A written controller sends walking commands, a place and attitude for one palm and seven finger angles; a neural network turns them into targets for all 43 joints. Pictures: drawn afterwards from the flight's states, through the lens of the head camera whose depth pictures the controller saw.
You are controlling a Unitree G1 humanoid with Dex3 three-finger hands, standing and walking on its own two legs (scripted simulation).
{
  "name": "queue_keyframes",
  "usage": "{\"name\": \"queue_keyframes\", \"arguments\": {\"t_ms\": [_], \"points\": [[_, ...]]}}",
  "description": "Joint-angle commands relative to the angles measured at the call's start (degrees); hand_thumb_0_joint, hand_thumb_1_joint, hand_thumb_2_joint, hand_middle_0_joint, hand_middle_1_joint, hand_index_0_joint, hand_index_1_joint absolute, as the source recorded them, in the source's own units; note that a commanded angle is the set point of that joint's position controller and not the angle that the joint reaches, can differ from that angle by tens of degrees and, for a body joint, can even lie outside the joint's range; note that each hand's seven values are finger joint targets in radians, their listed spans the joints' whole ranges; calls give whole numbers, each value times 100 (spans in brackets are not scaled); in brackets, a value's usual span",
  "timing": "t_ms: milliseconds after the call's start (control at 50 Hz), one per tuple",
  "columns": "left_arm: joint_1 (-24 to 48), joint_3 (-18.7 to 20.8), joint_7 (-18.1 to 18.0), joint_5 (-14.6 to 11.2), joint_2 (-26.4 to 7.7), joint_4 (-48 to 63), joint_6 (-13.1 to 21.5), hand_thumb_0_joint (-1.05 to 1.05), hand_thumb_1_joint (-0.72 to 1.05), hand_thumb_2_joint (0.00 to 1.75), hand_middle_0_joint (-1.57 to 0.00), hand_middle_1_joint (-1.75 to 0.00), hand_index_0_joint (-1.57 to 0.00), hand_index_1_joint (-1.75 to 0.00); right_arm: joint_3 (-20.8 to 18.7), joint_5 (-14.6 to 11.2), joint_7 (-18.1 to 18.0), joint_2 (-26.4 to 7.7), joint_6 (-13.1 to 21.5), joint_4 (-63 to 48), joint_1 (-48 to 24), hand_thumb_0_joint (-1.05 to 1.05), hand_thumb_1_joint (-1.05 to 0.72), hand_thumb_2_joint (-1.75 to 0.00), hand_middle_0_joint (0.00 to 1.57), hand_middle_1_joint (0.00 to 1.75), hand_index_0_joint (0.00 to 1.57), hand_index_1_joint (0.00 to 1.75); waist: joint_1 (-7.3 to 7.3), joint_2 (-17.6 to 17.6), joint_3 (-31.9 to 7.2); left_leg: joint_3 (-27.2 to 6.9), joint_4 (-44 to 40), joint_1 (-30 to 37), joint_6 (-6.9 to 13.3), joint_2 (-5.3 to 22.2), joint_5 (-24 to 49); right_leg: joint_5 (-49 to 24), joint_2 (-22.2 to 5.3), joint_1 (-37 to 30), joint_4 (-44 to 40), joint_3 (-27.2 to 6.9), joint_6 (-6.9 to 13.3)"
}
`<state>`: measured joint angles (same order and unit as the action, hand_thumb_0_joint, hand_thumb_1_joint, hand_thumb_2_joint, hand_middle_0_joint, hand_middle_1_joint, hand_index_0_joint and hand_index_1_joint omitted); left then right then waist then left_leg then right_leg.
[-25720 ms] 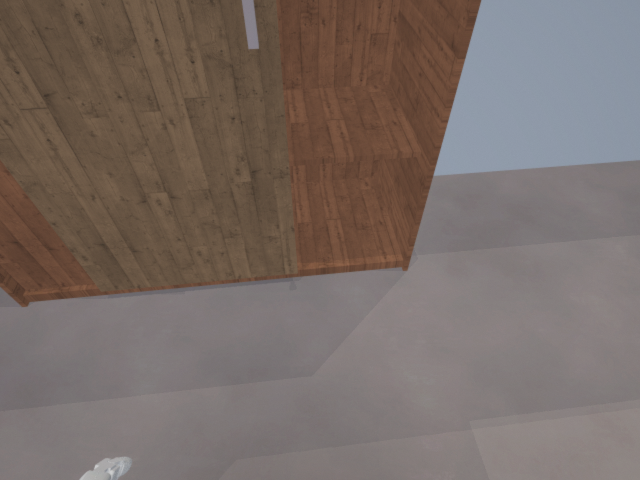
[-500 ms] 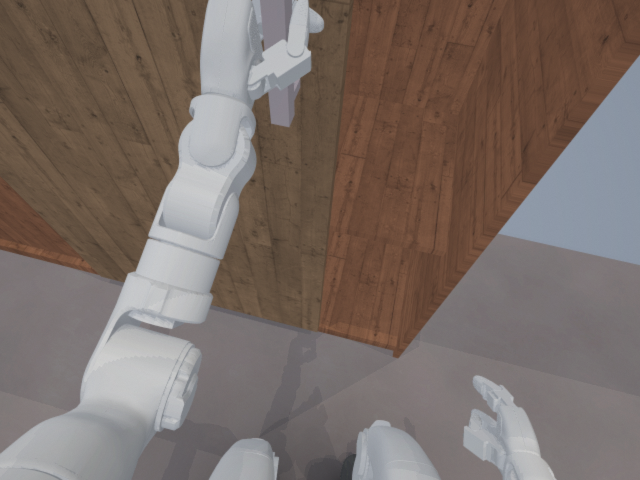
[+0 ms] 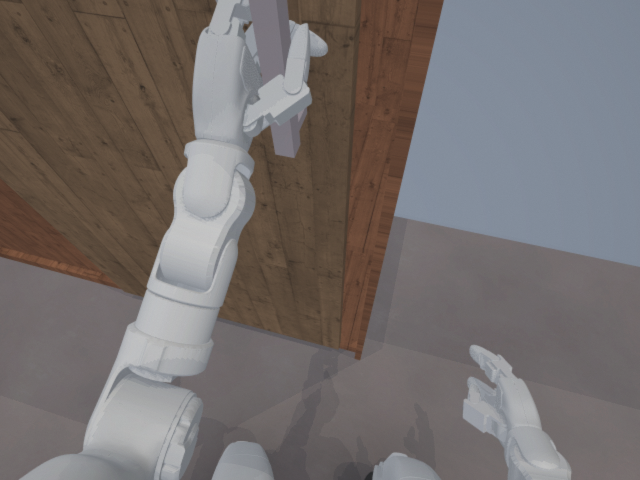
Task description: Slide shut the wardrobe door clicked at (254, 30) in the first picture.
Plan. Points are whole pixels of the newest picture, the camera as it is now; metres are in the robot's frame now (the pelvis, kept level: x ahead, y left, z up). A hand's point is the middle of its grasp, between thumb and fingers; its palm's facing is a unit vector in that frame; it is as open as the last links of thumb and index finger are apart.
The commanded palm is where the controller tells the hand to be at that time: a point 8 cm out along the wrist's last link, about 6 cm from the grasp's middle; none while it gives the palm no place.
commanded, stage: step sideways, sliding the door along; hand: left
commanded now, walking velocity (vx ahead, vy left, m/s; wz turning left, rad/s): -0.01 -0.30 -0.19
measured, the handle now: (282, 28) +0.43 +0.10 +0.28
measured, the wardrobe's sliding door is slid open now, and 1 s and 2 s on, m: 0.05 0.00 0.00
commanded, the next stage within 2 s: stop walking and hold the door there in 0.66 s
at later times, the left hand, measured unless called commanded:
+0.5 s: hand (363, 86) +0.39 +0.03 +0.26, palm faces +0.31 -0.95 -0.08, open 6.4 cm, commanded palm +0.36 +0.00 +0.26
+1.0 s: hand (352, 84) +0.40 +0.04 +0.26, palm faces +0.56 -0.79 -0.25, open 6.3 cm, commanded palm +0.35 +0.07 +0.24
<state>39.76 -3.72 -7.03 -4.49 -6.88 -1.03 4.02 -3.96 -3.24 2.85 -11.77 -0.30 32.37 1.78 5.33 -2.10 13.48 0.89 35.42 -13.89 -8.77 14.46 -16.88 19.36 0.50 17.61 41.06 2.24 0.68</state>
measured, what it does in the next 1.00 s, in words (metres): steps to the right: left foot, then right foot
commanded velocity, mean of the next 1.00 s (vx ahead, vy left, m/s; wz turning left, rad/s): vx -0.13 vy -0.13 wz -0.14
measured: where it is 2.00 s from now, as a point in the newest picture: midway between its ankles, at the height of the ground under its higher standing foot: outside the picture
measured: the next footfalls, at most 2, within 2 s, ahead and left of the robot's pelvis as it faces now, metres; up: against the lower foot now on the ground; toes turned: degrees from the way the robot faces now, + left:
left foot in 0.20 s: +0.03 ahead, +0.13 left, +0.00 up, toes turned +9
right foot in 0.40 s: +0.07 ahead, -0.23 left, +0.00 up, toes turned -2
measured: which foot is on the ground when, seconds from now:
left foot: down 0.00-0.04, up 0.06-0.18, down 0.20-0.44, up 0.46-0.60, down 0.62-0.84, up 0.86-1.00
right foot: down 0.00-0.22, up 0.24-0.38, down 0.40-0.62, up 0.64-0.80, down 0.82-1.00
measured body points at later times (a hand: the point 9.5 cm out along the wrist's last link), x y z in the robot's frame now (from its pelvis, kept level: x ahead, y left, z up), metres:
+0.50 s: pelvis +0.00 -0.16 +0.00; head +0.08 -0.17 +0.44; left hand +0.37 +0.07 +0.26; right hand +0.21 -0.35 -0.12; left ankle -0.02 +0.08 -0.69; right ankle +0.03 -0.22 -0.71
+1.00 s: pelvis +0.02 -0.26 +0.03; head +0.09 -0.29 +0.47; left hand +0.37 +0.07 +0.27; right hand +0.20 -0.51 -0.08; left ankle +0.00 -0.10 -0.66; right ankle +0.06 -0.34 -0.71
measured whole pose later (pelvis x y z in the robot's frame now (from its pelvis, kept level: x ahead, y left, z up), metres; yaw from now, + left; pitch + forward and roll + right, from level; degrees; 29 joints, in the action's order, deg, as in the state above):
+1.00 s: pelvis +0.02 -0.26 +0.03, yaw -7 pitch -1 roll +3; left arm 19.9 31.6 -7.6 -3.8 -29.7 -8.3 8.3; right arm -0.8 -2.9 -1.5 -14.7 4.3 36.7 2.9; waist 2.4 0.3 10.4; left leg 2.6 50.2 -19.1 -1.3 1.7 -30.9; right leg 11.2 -0.1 17.6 29.6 -0.4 3.2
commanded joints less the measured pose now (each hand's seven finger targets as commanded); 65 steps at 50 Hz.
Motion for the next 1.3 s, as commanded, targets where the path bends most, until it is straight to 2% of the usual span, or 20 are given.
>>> {"name": "queue_keyframes", "arguments": {"t_ms": [0, 20, 80, 140, 200, 220, 340, 380, 440, 480, 560, 600, 740, 760, 780, 840, 900, 1020, 1120, 1280], "points": [[2837, -999, 514, 276, 143, 1836, 809, 0, 90, 90, -45, -140, -45, -140, -136, -169, -1, -342, 210, -771, -425, 0, -90, -90, 20, 30, 20, 30, -779, 889, -3087, 524, 1308, 626, 947, -504, 1288, -3502, -611, -1260, -1579, -632, 162], [2675, -727, 499, 268, -148, 1738, 795, 0, 90, 90, -45, -140, -45, -140, -208, -107, -70, -298, 192, -750, -521, 0, -90, -90, 20, 30, 20, 30, -727, 2425, -3007, 285, 2134, -302, 664, -1023, -954, -4898, -1130, -1493, -1548, -1714, 572], [2375, -844, 367, 179, 103, 2445, 846, 0, 90, 90, -45, -140, -45, -140, -39, 34, -157, -132, 267, -511, -507, 0, -90, -90, 20, 30, 20, 30, -749, 1380, -3172, -117, 1391, -827, 758, -1045, -1590, -6049, -1379, -2196, -1000, -1572, 889], [2260, -1101, 300, 163, 306, 2694, 990, 0, 90, 90, -45, -140, -45, -140, -63, 61, -229, -174, 183, -596, -458, 0, -90, -90, 20, 30, 20, 30, -798, 1076, -3622, 446, -904, 561, 763, -782, 738, -6116, -1043, -2135, -445, -1118, 551], [2274, -1503, 574, 62, 691, 2584, 1062, 0, 90, 90, -45, -140, -45, -140, -227, -20, 49, -630, 247, -889, -194, 0, -90, -90, 20, 30, 20, 30, -783, -607, -3808, -1157, -679, 3687, 2052, 1677, 6215, 518, -90, 1231, 1297, -597, -32], [2658, -1370, 586, 203, 608, 2772, 1112, 0, 90, 90, -45, -140, -45, -140, -182, 23, 129, -559, 303, -928, -256, 0, -90, -90, 20, 30, 20, 30, -779, -1011, -3553, -919, -528, 3415, 2121, 1659, 5837, 979, -160, 1463, 1529, -800, 22], [2822, -976, 571, 136, 222, 2314, 806, 0, 90, 90, -45, -140, -45, -140, -127, -69, 171, -670, 348, -928, -337, 0, -90, -90, 20, 30, 20, 30, -772, -1178, -3113, 411, -43, 1834, 1278, 882, 3889, -303, 37, -501, -127, 63, -48], [2749, -768, 545, 123, -27, 2194, 736, 0, 90, 90, -45, -140, -45, -140, -68, -158, 101, -626, 369, -898, -326, 0, -90, -90, 20, 30, 20, 30, -742, -870, -3004, 468, 389, 1478, 1559, 477, 3233, -1317, 65, -992, -948, 219, -115], [2435, -323, 466, 144, -592, 2118, 697, 0, 90, 90, -45, -140, -45, -140, -178, -142, -30, -439, 432, -765, -292, 0, -90, -90, 20, 30, 20, 30, -655, 2025, -3052, 333, 2227, -241, 721, -986, -1243, -6273, -1204, -1966, -1442, -2081, 588], [2331, -503, 349, 41, -424, 2882, 689, 0, 90, 90, -45, -140, -45, -140, -14, -90, -113, -225, 534, -640, -259, 0, -90, -90, 20, 30, 20, 30, -660, 969, -3236, -187, 1722, -667, 828, -1020, -1834, -6704, -1513, -2478, -1090, -2093, 791], [2161, -301, 210, -60, -711, 3231, 799, 0, 90, 90, -45, -140, -45, -140, -24, -45, -193, -434, 390, -658, -181, 0, -90, -90, 20, 30, 20, 30, -795, 467, -3711, 299, -1374, 1647, 938, -128, 2373, -5684, -982, -1680, -48, -1014, 279], [1889, -166, 443, -53, -625, 2994, 870, 0, 90, 90, -45, -140, -45, -140, -245, -36, 38, -812, 403, -834, 12, 0, -90, -90, 20, 30, 20, 30, -590, -1029, -3847, -698, -769, 3889, 1875, 1731, 6558, 349, -185, 819, 624, -582, -142], [2011, 207, 413, 140, -989, 2839, 793, 0, 90, 90, -45, -140, -45, -140, -195, -83, 145, -866, 727, -919, -8, 0, -90, -90, 20, 30, 20, 30, -652, -1695, -2818, 818, -26, 2838, 1251, 927, 5554, -373, 92, -98, -565, 149, -107], [763, 3530, 93, 380, -4215, 299, 676, 0, 90, 90, -45, -140, -45, -140, -302, -79, -17, -1264, 656, -391, 570, 0, -90, -90, 20, 30, 20, 30, -558, -1600, -2739, 1030, -27, 2631, 1416, 768, 5137, -619, 254, 75, -824, 287, -242], [734, 2748, 211, 324, -3448, 572, 645, 0, 90, 90, -45, -140, -45, -140, -230, -97, 9, -1132, 580, -642, 377, 0, -90, -90, 20, 30, 20, 30, -446, -1362, -2836, 891, 649, 2016, 1410, 527, 4546, -1772, 52, -765, -1393, 134, -146], [435, 3638, 139, 135, -4327, 220, 701, 0, 90, 90, -45, -140, -45, -140, -238, -140, -207, -870, 753, -567, 279, 0, -90, -90, 20, 30, 20, 30, -342, 1846, -3197, 330, 3201, -662, 696, -1174, -1981, -7530, -1686, -2244, -1475, -2405, 610], [32, 4255, -134, 207, -4695, 582, 773, 0, 90, 90, -45, -140, -45, -140, 152, -5, -411, -727, 776, -285, 169, 0, -90, -90, 20, 30, 20, 30, -388, 649, -3344, -322, 2139, -928, 778, -1055, -1867, -6335, -1946, -2323, -1256, -2114, 868], [-847, 4292, -280, 274, -4655, 385, 675, 0, 90, 90, -45, -140, -45, -140, 130, 32, -649, -929, 560, -268, 166, 0, -90, -90, 20, 30, 20, 30, -395, 913, -3593, 216, -510, -139, 922, -1506, -390, -4877, -1580, -2337, -1640, -1714, 525], [-708, 3901, -186, 279, -4521, 57, 597, 0, 90, 90, -45, -140, -45, -140, -26, -98, -662, -1245, 502, -286, 382, 0, -90, -90, 20, 30, 20, 30, -407, -153, -2960, -252, -1254, 661, 1292, -532, 1259, -2032, -822, -1025, -1809, -1395, 13], [-631, 4035, -187, 377, -4903, -986, 736, 0, 90, 90, -45, -140, -45, -140, 30, 23, -811, -1329, 596, -225, 635, 0, -90, -90, 20, 30, 20, 30, -447, -187, -2004, -440, -1642, -453, 1333, -586, -1145, 261, -514, -455, -2226, -1283, 1]]}}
